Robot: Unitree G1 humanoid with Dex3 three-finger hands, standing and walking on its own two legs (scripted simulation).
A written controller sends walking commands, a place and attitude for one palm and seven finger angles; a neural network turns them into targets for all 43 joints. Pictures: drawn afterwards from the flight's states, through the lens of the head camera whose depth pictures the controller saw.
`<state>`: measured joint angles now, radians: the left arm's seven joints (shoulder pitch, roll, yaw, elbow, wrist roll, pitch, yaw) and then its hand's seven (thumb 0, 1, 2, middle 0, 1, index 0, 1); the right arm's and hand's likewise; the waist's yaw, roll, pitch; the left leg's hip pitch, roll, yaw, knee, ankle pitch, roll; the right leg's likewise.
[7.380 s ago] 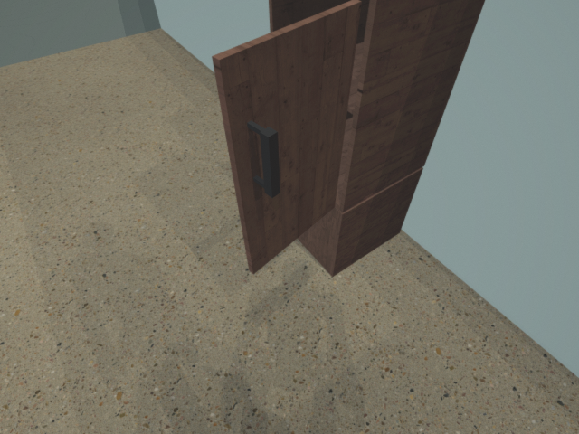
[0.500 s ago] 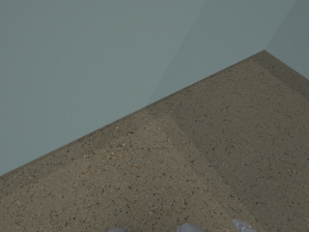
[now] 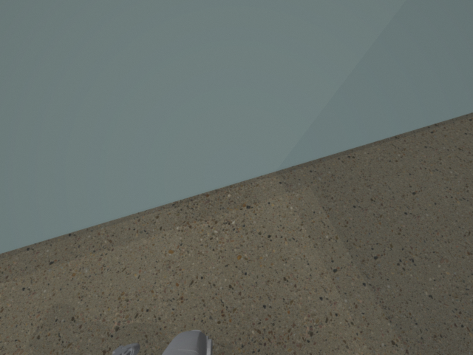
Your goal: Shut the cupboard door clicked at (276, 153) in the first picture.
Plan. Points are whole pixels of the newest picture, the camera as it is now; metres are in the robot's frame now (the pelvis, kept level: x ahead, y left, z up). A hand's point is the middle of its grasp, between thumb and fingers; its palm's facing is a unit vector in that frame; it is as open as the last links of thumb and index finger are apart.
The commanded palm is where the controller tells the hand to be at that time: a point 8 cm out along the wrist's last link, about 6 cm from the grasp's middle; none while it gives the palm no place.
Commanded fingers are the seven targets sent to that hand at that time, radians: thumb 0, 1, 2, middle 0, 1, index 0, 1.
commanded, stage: walk to a spot facing it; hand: left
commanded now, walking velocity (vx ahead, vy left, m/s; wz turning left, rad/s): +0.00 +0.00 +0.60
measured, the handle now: out of the picture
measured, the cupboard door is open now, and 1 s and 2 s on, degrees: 100 100 100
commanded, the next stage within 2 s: none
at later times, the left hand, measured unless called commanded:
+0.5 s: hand out of the picture +0.05 +0.25 -0.16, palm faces +0.29 -0.92 -0.26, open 7.4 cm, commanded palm none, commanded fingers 0.00 0.90 0.90 -0.20 -0.30 -0.20 -0.30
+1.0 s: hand out of the picture -0.04 +0.16 -0.17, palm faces +0.60 -0.76 -0.26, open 7.3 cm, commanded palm none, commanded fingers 0.00 0.90 0.90 -0.20 -0.30 -0.20 -0.30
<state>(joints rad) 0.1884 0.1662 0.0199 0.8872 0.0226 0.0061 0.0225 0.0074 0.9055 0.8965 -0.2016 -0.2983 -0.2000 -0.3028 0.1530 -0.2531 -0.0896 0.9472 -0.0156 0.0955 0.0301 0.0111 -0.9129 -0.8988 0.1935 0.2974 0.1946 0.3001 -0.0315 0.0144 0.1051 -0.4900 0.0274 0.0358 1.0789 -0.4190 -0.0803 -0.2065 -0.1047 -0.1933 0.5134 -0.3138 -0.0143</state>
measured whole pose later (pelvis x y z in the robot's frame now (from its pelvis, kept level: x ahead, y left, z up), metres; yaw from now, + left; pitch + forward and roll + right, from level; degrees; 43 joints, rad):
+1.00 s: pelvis +0.03 -0.03 +0.00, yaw +37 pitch +0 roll +2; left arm 0.24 0.20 0.04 0.91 0.03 0.00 0.02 0.00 0.92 0.90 -0.20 -0.30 -0.20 -0.30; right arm 0.10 -0.25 -0.08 0.95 -0.01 0.09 0.03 0.01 -0.91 -0.90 0.19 0.30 0.19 0.30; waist 0.01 -0.01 0.11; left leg -0.41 0.04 0.08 0.84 -0.43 -0.06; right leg -0.16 -0.13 -0.29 0.54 -0.37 -0.01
